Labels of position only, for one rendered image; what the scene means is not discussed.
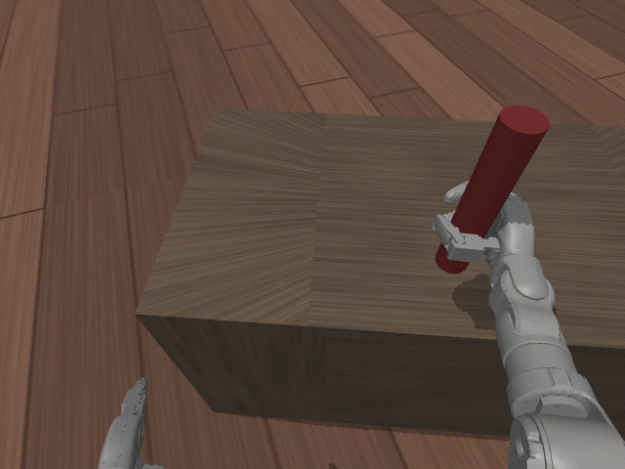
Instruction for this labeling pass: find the right robot hand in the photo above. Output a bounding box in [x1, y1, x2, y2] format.
[431, 181, 535, 270]

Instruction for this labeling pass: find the right robot arm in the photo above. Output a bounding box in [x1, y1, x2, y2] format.
[488, 254, 625, 469]

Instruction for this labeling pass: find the can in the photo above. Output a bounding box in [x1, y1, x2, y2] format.
[436, 106, 550, 274]

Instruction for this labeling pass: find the left robot hand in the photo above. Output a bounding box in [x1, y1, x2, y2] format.
[98, 377, 168, 469]

